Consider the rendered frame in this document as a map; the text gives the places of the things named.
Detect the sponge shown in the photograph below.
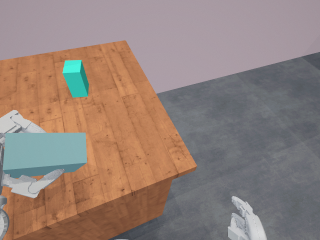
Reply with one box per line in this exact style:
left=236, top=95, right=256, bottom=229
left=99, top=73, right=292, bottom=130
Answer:
left=3, top=132, right=87, bottom=179

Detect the left robot forearm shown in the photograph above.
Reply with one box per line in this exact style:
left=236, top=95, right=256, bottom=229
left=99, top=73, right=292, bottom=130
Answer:
left=0, top=195, right=10, bottom=240

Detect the table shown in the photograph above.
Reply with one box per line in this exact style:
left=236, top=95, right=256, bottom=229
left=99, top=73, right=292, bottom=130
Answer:
left=0, top=40, right=197, bottom=240

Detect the right robot hand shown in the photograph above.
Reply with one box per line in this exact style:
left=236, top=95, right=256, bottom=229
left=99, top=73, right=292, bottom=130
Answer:
left=228, top=196, right=267, bottom=240

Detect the left robot hand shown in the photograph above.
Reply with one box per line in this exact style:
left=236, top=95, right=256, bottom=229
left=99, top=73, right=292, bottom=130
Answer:
left=0, top=110, right=66, bottom=199

